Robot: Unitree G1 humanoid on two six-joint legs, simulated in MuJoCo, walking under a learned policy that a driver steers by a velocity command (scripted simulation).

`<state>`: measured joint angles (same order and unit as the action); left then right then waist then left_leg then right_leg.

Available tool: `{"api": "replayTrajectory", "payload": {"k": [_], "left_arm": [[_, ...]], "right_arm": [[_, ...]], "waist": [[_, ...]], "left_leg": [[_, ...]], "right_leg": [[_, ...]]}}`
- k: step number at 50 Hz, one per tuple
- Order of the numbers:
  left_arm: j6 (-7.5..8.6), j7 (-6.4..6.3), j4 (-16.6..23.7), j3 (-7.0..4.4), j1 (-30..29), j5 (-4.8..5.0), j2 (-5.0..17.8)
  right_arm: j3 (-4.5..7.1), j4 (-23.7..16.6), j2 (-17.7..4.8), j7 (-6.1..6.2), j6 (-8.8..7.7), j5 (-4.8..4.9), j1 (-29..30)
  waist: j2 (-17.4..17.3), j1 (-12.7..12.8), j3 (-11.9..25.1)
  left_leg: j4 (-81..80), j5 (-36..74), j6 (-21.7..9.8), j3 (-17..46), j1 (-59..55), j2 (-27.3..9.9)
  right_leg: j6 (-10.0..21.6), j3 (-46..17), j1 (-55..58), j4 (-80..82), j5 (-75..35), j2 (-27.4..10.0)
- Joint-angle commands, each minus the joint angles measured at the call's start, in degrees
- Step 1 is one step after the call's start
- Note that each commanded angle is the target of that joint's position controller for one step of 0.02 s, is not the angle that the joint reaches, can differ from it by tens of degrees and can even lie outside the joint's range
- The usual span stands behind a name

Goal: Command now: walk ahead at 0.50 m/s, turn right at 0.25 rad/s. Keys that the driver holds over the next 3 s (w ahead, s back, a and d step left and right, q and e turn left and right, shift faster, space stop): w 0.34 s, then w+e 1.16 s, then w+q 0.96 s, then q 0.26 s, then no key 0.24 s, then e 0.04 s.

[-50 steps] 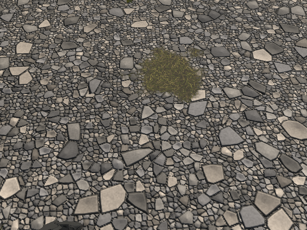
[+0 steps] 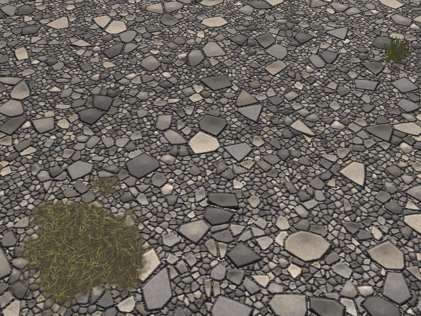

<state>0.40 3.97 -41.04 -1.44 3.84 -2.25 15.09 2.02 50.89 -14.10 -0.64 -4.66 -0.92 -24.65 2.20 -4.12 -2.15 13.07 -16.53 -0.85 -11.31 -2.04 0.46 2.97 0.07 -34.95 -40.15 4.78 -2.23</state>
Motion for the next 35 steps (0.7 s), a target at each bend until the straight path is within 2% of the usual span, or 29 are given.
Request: {"api": "replayTrajectory", "payload": {"k": [1,3,4,5,6,7,8,9,10,11,13,15,19,22,26,28,29,30,31,32,33,34,35], "left_arm": [[1.08,-0.23,4.6,-0.04,-4.9,-0.36,2.7],[1.65,-0.94,3.1,-0.45,-0.6,-0.78,3.7],[2.29,-1.38,0.5,-0.97,7.0,-1.12,4.4],[2.75,-2.1,-2.7,-2.1,16.3,-1.92,7.1],[2.77,-3.18,-3.4,-3.66,23.0,-2.56,13.3],[2.03,-3.66,-3.7,-4.4,23.2,0.23,15.1],[1.96,-3.9,-4.0,-4.01,19.1,1.52,12.9],[2.44,-3.92,-4.3,-3.03,15.9,1.52,9.2],[2.83,-3.79,-4.5,-2.32,13.3,1.38,6.7],[3.21,-3.83,-4.8,-1.82,11.8,1.6,5.2],[4.09,-3.76,-5.6,-1.6,11.9,1.57,4.5],[4.69,-3.69,-7.0,-1.98,13.6,2.05,5.6],[4.69,-3.58,-9.6,-1.95,17.6,2.2,5.4],[4.64,-3.68,-11.2,-2.19,20.6,2.12,6.4],[4.33,-4.24,-12.8,-2.47,23.4,1.6,7.6],[4.16,-4.59,-12.8,-2.82,22.4,1.31,8.6],[4.09,-4.67,-12.7,-3.04,21.2,1.21,9.3],[4.09,-4.55,-12.5,-3.22,20.0,1.22,9.8],[4.22,-4.29,-12.2,-3.04,19.3,1.46,9.0],[4.46,-4.18,-10.0,-2.17,19.8,1.84,5.4],[4.21,-4.22,-8.8,-1.56,26.6,3.46,0.8],[3.25,-4.53,-10.4,-2.59,24.0,1.53,6.2],[2.99,-3.97,-10.1,-3.01,20.4,1.39,6.3]], "right_arm": [[1.8,-1.0,-9.4,0.39,-0.04,0.13,-1.4],[1.86,0.1,-10.6,0.66,0.67,0.11,-1.6],[1.63,0.4,-10.4,0.74,1.1,0.42,-1.4],[1.04,-0.4,-9.1,0.76,1.07,0.62,-1.2],[-0.38,-4.1,-3.5,-0.01,0.72,1.65,-2.6],[0.88,-4.3,-6.8,0.14,1.07,1.01,-2.5],[1.64,-5.0,-8.8,0.34,1.4,0.36,2.6],[1.02,-5.4,-6.9,0.05,0.93,0.72,4.4],[0.99,-4.5,-6.1,-0.12,1.08,0.6,3.9],[0.98,-3.8,-5.7,-0.3,1.83,-0.31,2.6],[0.92,-2.6,-4.5,-1.04,3.09,-1.07,0.9],[1.03,-3.5,-4.0,-1.52,3.51,-1.2,3.9],[0.94,-6.7,-4.0,-1.47,3.41,-1.18,14.3],[0.38,-8.6,-3.2,-1.43,3.1,-0.97,20.3],[0.28,-11.0,-4.3,-1.09,2.61,-0.63,25.9],[0.54,-11.2,-5.4,-0.79,2.05,-0.54,24.6],[0.85,-10.5,-6.1,-0.49,1.68,-0.51,21.6],[1.41,-8.7,-7.1,0.02,1.2,-0.52,15.8],[2.29,-6.0,-9.1,0.79,0.43,-1.1,6.4],[3.45,-5.3,-14.2,1.72,0.0,-2.46,-3.3],[4.53,-5.7,-18.8,1.41,0.64,-2.51,-1.3],[3.43,-6.7,-12.8,1.13,1.28,-1.23,3.9],[2.21,-7.4,-8.1,1.01,1.2,-0.82,8.7]], "waist": [[-7.5,1.5,-2.4],[-8.3,4.0,0.7],[-7.1,7.7,4.9],[-5.1,11.3,11.0],[6.7,12.1,19.7],[8.8,11.3,22.6],[2.7,9.9,13.8],[1.8,7.9,7.2],[0.5,5.5,3.8],[1.5,3.6,2.1],[1.8,2.3,2.5],[1.6,2.1,1.0],[0.6,4.3,-2.6],[0.8,5.9,-3.0],[1.2,7.3,-3.3],[1.5,5.9,-2.8],[1.7,4.4,-1.8],[1.1,1.7,1.0],[-1.7,-2.2,6.6],[-8.5,-4.8,15.8],[-22.2,-0.2,19.7],[-11.4,1.3,12.5],[-6.2,2.5,5.2]], "left_leg": [[-1.9,33.7,-7.2,5.7,1.2,-15.5],[6.7,49.6,-6.5,4.5,-1.4,-15.7],[16.0,52.4,-5.6,2.5,0.2,-14.3],[28.0,41.9,-4.5,1.9,8.6,-12.5],[48.5,11.6,-2.0,0.4,27.8,-6.1],[60.5,-14.5,-1.5,7.2,37.1,0.6],[61.6,-10.3,-2.1,12.1,41.5,-3.1],[58.2,-6.4,-2.3,12.4,40.8,-4.8],[53.6,-4.1,-2.2,12.2,37.8,-6.4],[51.0,-3.0,-1.5,12.1,34.6,-7.0],[49.6,-0.7,-0.6,11.3,31.4,-6.6],[47.1,2.8,0.2,10.7,34.0,-7.2],[37.2,11.0,1.8,10.0,39.9,-8.1],[29.0,15.2,2.2,9.3,39.0,-6.4],[22.7,14.8,1.1,9.6,37.5,-4.4],[20.1,11.2,-0.2,9.9,33.6,-3.4],[18.5,8.6,-0.9,9.6,28.6,-2.2],[16.2,7.0,-1.8,8.7,20.2,-0.5],[13.5,8.3,-3.3,10.1,7.1,-2.1],[12.0,-0.4,-5.7,24.8,-7.0,-16.5],[3.0,-4.7,-11.2,49.8,-15.4,-28.2],[1.2,-11.2,-10.3,48.0,-7.7,-25.5],[0.4,-10.1,-9.0,38.2,0.1,-22.9]], "right_leg": [[1.9,3.9,4.5,5.9,2.9,1.7],[4.1,5.5,11.8,9.0,7.5,4.6],[5.5,6.1,21.6,13.3,5.4,6.2],[7.4,1.2,36.3,13.4,5.6,2.2],[12.8,-22.9,54.6,14.9,10.1,-15.9],[17.1,-39.9,55.4,21.9,2.1,-22.7],[15.3,-29.1,49.8,21.3,-1.7,-18.8],[13.5,-21.8,41.4,23.0,-5.3,-15.9],[10.8,-16.9,35.4,25.4,-6.6,-12.8],[9.3,-13.6,30.7,27.1,-8.1,-10.6],[9.3,-10.6,27.6,29.7,-9.3,-8.9],[10.0,-8.9,27.1,32.3,-8.3,-8.3],[10.3,-7.8,28.8,34.4,-8.1,-7.3],[9.9,-7.9,30.8,33.1,-10.4,-6.9],[9.4,-10.2,35.6,29.4,-15.2,-8.3],[8.4,-11.4,36.8,26.3,-19.3,-9.0],[7.5,-11.5,36.1,23.4,-23.3,-8.7],[6.5,-10.6,34.7,16.9,-28.8,-7.2],[5.3,-8.0,30.0,4.9,-26.3,-3.5],[4.3,-4.8,20.5,-12.7,-7.7,1.1],[2.8,-2.2,3.0,-26.7,26.7,9.5],[3.6,-5.7,-0.2,-31.4,23.3,4.5],[3.5,-5.5,-0.1,-30.2,17.7,2.1]]}}
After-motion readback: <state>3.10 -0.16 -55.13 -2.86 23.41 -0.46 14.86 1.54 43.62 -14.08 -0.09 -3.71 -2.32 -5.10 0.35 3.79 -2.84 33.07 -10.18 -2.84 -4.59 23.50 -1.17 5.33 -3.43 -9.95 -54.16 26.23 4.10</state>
